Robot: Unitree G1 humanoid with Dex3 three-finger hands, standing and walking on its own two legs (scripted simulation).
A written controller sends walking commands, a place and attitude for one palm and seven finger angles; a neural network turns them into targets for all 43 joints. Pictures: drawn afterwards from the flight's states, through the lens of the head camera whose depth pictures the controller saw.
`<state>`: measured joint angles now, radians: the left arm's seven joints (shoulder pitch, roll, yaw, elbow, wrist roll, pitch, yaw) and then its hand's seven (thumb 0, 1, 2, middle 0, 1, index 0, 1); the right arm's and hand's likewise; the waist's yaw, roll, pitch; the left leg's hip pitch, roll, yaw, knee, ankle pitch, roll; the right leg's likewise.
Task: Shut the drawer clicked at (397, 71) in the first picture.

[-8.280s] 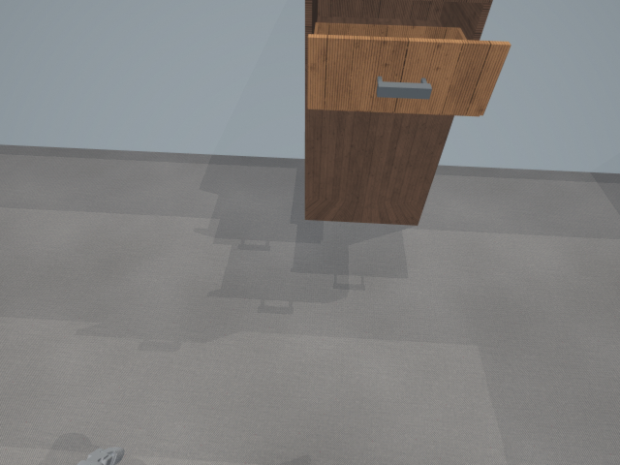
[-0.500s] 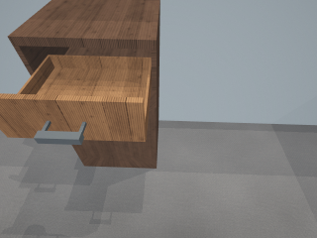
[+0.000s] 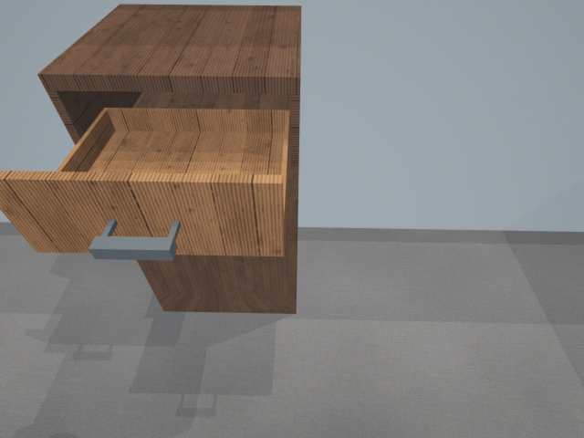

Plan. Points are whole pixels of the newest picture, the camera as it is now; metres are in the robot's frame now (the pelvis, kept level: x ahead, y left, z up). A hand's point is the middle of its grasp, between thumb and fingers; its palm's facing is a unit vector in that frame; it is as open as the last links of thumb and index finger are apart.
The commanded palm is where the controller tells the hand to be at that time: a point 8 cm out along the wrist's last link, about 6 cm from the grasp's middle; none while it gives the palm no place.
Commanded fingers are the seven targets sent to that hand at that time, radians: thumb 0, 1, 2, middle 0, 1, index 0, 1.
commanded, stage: look again from close up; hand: left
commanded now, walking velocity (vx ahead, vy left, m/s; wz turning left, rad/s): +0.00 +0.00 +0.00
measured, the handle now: (139, 237) +0.40 +0.27 +0.04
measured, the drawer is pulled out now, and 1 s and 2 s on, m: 0.27 0.27 0.27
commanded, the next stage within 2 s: shuffle to correct the standing spot in 0.26 s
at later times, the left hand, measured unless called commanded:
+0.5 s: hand out of the picture +0.02 +0.18 -0.17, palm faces +0.02 -0.98 -0.18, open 7.4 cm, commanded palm none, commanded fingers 0.00 0.90 0.90 -0.20 -0.30 -0.20 -0.30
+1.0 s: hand out of the picture +0.12 +0.21 -0.17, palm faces +0.03 -0.97 -0.25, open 7.4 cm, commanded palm none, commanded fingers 0.00 0.90 0.90 -0.20 -0.30 -0.20 -0.30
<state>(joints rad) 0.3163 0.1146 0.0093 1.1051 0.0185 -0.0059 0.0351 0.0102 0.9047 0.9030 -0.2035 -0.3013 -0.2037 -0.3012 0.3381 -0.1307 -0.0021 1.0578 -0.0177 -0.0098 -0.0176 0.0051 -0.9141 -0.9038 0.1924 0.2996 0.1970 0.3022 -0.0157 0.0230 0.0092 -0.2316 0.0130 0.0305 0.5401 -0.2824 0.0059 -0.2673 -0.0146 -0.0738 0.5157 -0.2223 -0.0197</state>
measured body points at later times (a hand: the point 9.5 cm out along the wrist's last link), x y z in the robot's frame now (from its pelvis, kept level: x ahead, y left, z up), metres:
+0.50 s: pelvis +0.03 +0.01 +0.00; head +0.04 +0.01 +0.45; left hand +0.02 +0.23 -0.15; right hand +0.03 -0.21 -0.16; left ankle +0.01 +0.11 -0.73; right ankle +0.04 -0.11 -0.73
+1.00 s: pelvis +0.08 +0.02 +0.00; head +0.11 +0.01 +0.45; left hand +0.12 +0.26 -0.15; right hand +0.08 -0.20 -0.16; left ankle +0.01 +0.11 -0.73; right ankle +0.04 -0.10 -0.73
